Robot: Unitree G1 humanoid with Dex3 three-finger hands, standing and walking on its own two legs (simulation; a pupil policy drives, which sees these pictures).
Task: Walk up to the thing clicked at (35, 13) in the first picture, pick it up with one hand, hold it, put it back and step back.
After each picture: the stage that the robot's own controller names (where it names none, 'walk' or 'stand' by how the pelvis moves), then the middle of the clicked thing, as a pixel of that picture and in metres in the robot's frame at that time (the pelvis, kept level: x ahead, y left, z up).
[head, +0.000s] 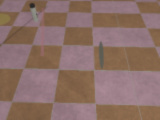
stand; (34, 12) +1.94 +0.68 -0.65
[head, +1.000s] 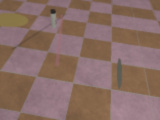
walk; (53, 18) +1.86 +0.35 -0.62
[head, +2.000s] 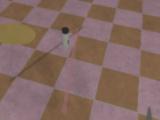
walk; (65, 38) +1.25 +0.18 -0.64
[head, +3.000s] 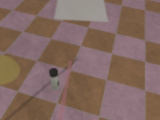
walk; (54, 79) +0.78 +0.21 -0.64
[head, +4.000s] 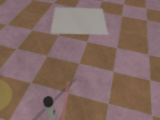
walk; (49, 108) +0.56 +0.22 -0.64
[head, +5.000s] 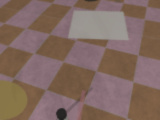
stand; (63, 119) +0.47 +0.18 -0.64
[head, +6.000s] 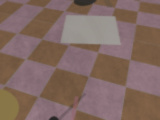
stand; out of the picture +0.43 +0.20 -0.65
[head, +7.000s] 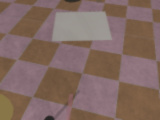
stand; out of the picture +0.42 +0.23 -0.66
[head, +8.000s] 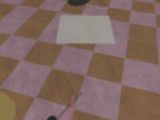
stand; out of the picture +0.44 +0.22 -0.66
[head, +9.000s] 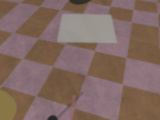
stand; out of the picture +0.43 +0.21 -0.66
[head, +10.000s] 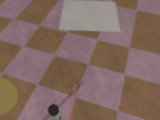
go down; (55, 115) +0.45 +0.20 -0.65
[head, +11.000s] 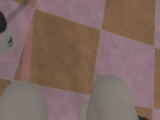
go down; (0, 35) +0.51 +0.26 -0.23
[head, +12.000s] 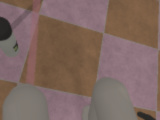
close in; (6, 40) +0.51 +0.26 -0.25
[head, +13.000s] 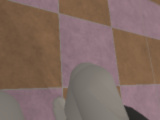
close in; out of the picture +0.48 +0.31 -0.16
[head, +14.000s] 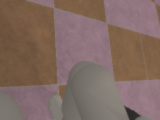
lift; out of the picture +0.46 +0.31 -0.16
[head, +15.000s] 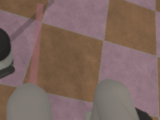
lift; out of the picture +0.38 +0.26 -0.04
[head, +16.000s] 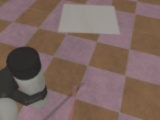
hold; (32, 83) +0.32 +0.16 +0.09
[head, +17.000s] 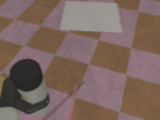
hold; (35, 91) +0.30 +0.16 +0.06
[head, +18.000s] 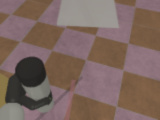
hold; (38, 89) +0.32 +0.15 +0.03
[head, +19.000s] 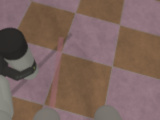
crouch; (21, 59) +0.41 +0.18 -0.02
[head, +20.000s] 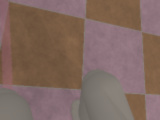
lower; out of the picture +0.48 +0.26 -0.10
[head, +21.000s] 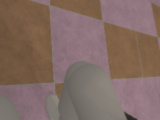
lower; out of the picture +0.46 +0.31 -0.17
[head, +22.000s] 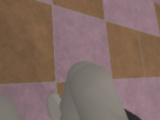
lower; out of the picture +0.46 +0.32 -0.17
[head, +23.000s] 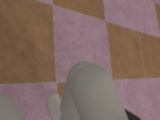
lower; out of the picture +0.46 +0.32 -0.17
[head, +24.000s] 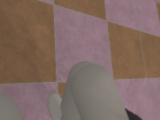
lower; out of the picture +0.45 +0.31 -0.17
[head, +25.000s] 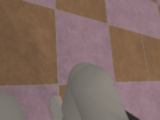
open; out of the picture +0.47 +0.30 -0.18
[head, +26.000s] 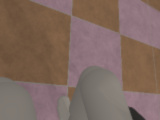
stand; out of the picture +0.47 +0.28 -0.19
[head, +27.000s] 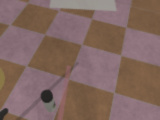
stand; (49, 101) +0.45 +0.18 -0.53
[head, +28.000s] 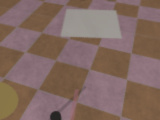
stand; out of the picture +0.44 +0.18 -0.60
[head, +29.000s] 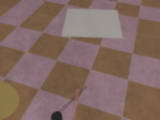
stand; out of the picture +0.44 +0.17 -0.60
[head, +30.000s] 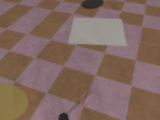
stand; out of the picture +0.47 +0.16 -0.65
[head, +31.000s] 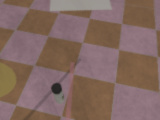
walk; (58, 94) +0.52 +0.19 -0.62
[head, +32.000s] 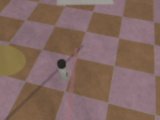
walk; (62, 70) +0.76 +0.18 -0.63
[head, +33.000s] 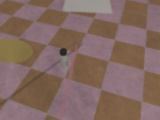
stand; (63, 59) +1.04 +0.17 -0.64
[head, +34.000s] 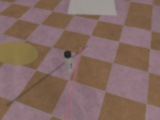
stand; (68, 61) +1.04 +0.16 -0.66
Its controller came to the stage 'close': yes
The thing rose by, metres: 0.69
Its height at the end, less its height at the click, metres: +0.00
